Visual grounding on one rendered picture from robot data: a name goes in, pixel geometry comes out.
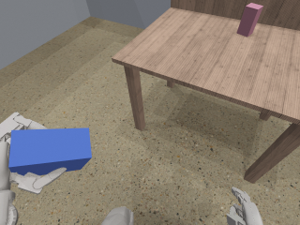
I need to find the table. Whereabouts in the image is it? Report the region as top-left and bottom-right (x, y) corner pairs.
(112, 0), (300, 184)

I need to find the robot left forearm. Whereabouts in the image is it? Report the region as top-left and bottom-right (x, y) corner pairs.
(0, 189), (19, 225)

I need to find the sponge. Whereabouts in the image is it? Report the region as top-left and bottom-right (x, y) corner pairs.
(8, 127), (92, 176)

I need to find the left robot hand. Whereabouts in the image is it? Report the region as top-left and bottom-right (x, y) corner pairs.
(0, 112), (67, 195)

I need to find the right robot hand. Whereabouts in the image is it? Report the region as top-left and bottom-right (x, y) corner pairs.
(226, 187), (263, 225)

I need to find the robot left thigh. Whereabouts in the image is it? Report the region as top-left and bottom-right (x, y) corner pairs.
(101, 207), (134, 225)

